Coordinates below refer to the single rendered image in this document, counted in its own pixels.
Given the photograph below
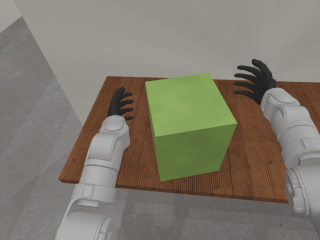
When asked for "carton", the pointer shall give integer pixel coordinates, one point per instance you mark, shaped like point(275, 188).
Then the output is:
point(191, 125)

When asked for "left robot upper arm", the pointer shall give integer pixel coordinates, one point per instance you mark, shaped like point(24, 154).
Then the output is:
point(86, 225)

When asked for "table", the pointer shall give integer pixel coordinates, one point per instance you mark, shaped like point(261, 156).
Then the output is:
point(252, 168)

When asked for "right robot upper arm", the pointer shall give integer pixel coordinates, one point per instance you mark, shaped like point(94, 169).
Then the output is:
point(302, 188)

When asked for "right robot forearm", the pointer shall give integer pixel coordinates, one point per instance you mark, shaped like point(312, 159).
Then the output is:
point(295, 131)

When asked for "left robot forearm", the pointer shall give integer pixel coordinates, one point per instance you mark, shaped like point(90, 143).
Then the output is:
point(96, 187)

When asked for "left robot hand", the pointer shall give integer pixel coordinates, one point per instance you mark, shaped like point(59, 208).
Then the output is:
point(116, 104)

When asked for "right robot hand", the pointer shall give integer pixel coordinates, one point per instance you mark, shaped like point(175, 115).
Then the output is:
point(263, 80)

